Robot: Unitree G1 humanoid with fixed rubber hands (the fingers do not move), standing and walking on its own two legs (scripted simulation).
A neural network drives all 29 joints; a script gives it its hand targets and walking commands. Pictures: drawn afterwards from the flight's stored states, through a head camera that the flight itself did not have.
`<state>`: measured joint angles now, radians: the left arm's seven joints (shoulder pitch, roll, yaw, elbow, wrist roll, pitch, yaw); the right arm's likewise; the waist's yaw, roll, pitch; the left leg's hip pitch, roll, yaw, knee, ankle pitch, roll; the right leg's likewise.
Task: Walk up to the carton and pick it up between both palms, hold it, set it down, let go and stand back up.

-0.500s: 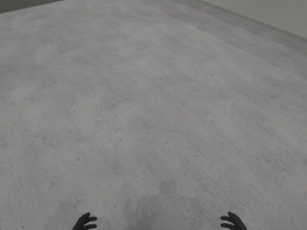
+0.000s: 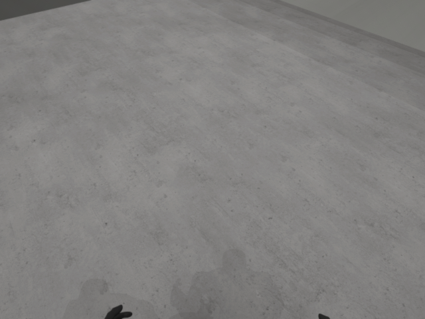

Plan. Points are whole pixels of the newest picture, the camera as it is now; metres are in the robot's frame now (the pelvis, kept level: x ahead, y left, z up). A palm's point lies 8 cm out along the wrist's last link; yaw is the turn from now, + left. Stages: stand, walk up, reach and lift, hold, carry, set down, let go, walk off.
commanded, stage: stand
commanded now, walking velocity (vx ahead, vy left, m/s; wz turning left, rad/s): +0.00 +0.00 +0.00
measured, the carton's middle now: out of the picture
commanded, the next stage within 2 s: walk up in 0.46 s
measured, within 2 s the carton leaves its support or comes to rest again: neither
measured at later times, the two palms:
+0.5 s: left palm out of the picture +0.04 +0.22 -0.13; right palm out of the picture +0.03 -0.23 -0.13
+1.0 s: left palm out of the picture -0.02 +0.31 -0.14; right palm out of the picture +0.12 -0.23 -0.11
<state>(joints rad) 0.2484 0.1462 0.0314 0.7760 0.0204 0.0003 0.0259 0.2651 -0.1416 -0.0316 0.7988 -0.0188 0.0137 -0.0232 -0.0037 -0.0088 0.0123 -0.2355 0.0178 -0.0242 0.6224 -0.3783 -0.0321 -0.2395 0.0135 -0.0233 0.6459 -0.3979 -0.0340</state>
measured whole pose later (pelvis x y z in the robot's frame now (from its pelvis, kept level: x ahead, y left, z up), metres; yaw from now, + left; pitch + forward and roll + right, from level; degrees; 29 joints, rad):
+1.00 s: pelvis -0.03 +0.02 -0.01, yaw +17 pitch -5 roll -4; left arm 0.19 0.26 0.11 0.88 0.08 -0.02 0.09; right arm 0.14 -0.30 -0.07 0.93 -0.06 0.10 0.07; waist -0.03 0.01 0.18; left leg -0.44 0.17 0.00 0.90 -0.37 -0.06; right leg -0.10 -0.06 -0.30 0.63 -0.41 0.00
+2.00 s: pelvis -0.22 +0.15 +0.00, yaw +69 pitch -2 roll -4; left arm 0.24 0.37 0.05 0.75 0.05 0.00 -0.02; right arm 0.41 -0.21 -0.03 0.85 0.02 0.04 0.04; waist -0.07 -0.11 0.00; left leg -0.36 0.01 -0.05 0.76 -0.37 0.04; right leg -0.54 -0.08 0.00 1.11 -0.49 0.01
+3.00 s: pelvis -0.26 +0.52 -0.04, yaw +105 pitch -3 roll -1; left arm 0.25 0.32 0.03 0.78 0.03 0.06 0.00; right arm 0.20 -0.18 -0.05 0.65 0.01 -0.02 -0.02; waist 0.01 -0.10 0.18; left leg -0.56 -0.01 -0.06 0.85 -0.22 -0.01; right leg -0.33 -0.06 -0.08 1.23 -0.70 0.03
